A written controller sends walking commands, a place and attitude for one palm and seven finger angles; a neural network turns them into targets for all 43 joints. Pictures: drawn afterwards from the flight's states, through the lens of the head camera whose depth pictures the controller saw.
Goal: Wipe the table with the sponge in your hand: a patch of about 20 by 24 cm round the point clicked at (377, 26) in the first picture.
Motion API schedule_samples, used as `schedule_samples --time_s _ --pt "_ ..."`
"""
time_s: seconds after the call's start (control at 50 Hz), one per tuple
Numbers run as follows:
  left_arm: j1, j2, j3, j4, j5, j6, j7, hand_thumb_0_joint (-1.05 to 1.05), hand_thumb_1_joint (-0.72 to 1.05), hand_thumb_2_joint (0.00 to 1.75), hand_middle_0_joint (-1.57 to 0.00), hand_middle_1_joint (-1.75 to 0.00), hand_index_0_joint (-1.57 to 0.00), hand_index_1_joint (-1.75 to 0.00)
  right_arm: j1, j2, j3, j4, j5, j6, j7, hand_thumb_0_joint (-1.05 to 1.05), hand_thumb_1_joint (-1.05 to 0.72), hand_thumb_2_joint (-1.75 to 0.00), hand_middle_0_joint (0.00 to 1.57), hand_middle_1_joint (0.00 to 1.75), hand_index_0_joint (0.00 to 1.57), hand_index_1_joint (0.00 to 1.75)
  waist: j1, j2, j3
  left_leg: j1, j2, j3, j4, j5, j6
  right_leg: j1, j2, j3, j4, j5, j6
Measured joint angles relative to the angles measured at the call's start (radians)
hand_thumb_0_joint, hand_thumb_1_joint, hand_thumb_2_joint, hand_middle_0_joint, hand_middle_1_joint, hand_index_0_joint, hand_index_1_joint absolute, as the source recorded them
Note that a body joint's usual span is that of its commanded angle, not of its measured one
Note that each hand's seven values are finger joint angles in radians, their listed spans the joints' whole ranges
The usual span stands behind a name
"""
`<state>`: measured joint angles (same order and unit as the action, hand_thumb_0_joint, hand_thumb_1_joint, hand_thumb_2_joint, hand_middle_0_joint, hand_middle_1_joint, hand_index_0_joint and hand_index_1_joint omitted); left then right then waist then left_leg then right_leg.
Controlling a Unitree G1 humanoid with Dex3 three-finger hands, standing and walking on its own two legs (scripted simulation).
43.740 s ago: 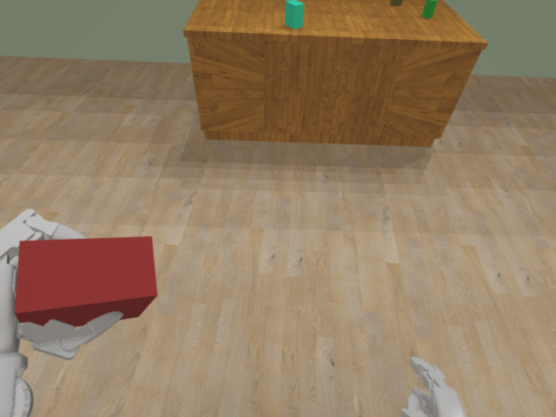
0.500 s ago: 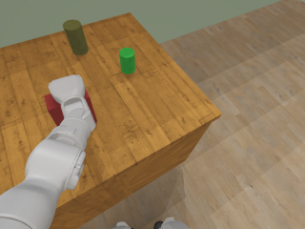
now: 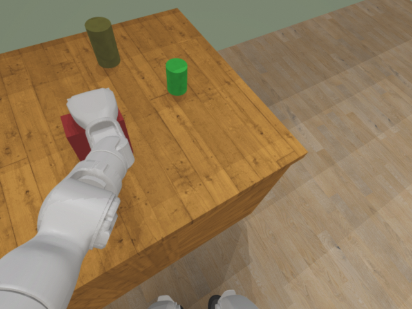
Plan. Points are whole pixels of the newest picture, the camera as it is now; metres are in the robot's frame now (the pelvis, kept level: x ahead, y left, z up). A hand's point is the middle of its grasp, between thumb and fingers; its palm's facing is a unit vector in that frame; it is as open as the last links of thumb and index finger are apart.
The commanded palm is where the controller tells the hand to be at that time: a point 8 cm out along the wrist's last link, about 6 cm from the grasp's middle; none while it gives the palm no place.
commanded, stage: wipe back along the third lane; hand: left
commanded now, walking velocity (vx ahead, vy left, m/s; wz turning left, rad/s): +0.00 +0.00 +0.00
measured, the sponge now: (102, 141) +0.48 +0.20 -0.04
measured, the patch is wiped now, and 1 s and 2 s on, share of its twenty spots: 0.90 0.95 0.95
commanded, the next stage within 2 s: slide back across to the middle lane in 1.58 s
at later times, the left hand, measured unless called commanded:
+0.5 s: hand (107, 144) +0.44 +0.17 +0.01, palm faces -0.08 -0.03 -1.00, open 10.3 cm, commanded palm +0.41 +0.14 +0.05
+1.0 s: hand (122, 169) +0.39 +0.14 +0.01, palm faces -0.09 -0.02 -1.00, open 10.3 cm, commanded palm +0.35 +0.12 +0.04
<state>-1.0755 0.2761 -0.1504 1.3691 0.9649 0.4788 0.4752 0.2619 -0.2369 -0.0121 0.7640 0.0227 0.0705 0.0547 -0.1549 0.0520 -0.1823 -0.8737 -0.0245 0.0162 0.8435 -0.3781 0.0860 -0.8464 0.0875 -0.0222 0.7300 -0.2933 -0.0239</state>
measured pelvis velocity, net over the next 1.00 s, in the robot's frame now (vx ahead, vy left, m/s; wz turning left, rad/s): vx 0.00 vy -0.03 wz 0.04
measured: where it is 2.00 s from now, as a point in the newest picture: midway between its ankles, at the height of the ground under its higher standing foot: outside the picture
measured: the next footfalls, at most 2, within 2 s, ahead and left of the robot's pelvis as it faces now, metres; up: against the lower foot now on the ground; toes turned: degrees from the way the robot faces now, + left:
none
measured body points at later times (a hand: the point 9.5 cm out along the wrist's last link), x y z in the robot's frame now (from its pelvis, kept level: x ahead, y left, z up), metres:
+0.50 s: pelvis +0.02 +0.00 +0.02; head +0.08 +0.01 +0.46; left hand +0.44 +0.17 +0.06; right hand +0.14 -0.25 -0.11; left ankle +0.00 +0.06 -0.70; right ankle +0.02 -0.11 -0.70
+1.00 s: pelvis +0.00 -0.03 +0.03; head +0.04 -0.02 +0.48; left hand +0.39 +0.14 +0.06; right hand +0.15 -0.26 -0.10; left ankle +0.00 +0.06 -0.70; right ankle +0.02 -0.11 -0.70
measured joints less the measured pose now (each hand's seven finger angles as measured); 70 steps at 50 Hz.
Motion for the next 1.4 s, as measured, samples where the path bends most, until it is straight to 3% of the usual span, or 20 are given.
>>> schedule_samples --time_s 0.24,0.48,0.66,0.88,1.4 --pt "0.123 -0.075 -0.054 -0.072 -0.031 0.014 0.018 0.00 -0.50 1.05 -0.68 -1.38 -0.68 -1.38 -0.002 0.015 -0.007 0.018 0.014 0.033 0.013 0.01 -0.91 -0.90 0.20 0.30 0.20 0.30 0.043 -0.011 -0.015 0.112 -0.002 -0.003 -0.062 -0.001 -0.001 0.114 0.000 0.004 -0.065 0.000 -0.002" --pt "0.249 -0.157 -0.111 -0.167 -0.031 0.007 0.033 0.00 -0.49 1.05 -0.67 -1.38 -0.67 -1.39 -0.083 0.022 -0.021 0.005 0.016 0.072 0.015 0.01 -0.91 -0.90 0.20 0.30 0.20 0.30 0.105 -0.016 -0.020 0.210 -0.010 -0.006 -0.120 0.008 -0.006 0.207 -0.007 0.006 -0.108 0.000 -0.006" --pt "0.294 -0.207 -0.151 -0.192 -0.031 0.027 0.038 -0.01 -0.49 1.05 -0.67 -1.38 -0.67 -1.38 -0.141 0.033 -0.021 -0.001 0.018 0.101 0.009 0.01 -0.91 -0.90 0.20 0.30 0.20 0.30 0.129 -0.023 -0.005 0.261 -0.015 -0.016 -0.152 0.027 -0.015 0.255 -0.012 -0.003 -0.129 0.009 -0.015" --pt "0.370 -0.232 -0.162 -0.226 -0.028 0.026 0.056 -0.01 -0.49 1.05 -0.68 -1.38 -0.67 -1.38 -0.148 0.039 -0.015 0.003 0.019 0.125 -0.007 0.01 -0.91 -0.90 0.20 0.30 0.20 0.30 0.140 -0.023 0.001 0.309 -0.011 -0.015 -0.181 0.050 -0.027 0.295 -0.009 -0.001 -0.142 0.025 -0.028" --pt "0.473 -0.241 -0.197 -0.285 -0.048 0.027 0.068 -0.01 -0.49 1.05 -0.68 -1.37 -0.67 -1.38 -0.155 0.029 -0.018 0.000 0.031 0.120 -0.033 0.01 -0.91 -0.90 0.20 0.30 0.19 0.30 0.155 -0.014 0.020 0.372 0.000 -0.019 -0.237 0.094 -0.058 0.343 0.001 -0.005 -0.168 0.055 -0.059"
